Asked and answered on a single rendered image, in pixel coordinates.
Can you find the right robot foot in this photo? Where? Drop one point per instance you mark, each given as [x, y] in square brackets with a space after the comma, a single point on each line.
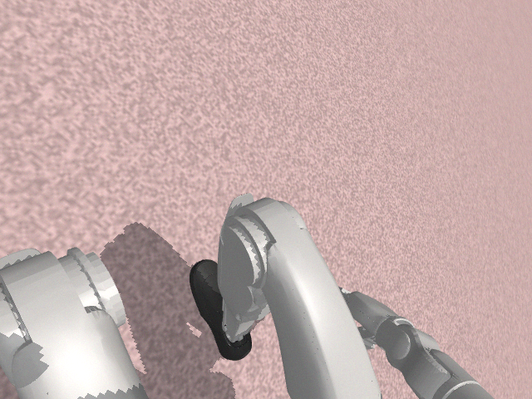
[205, 290]

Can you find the right robot hand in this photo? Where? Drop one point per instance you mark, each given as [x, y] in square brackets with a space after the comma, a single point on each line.
[369, 313]

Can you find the right robot arm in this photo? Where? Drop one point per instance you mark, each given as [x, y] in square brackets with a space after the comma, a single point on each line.
[430, 373]

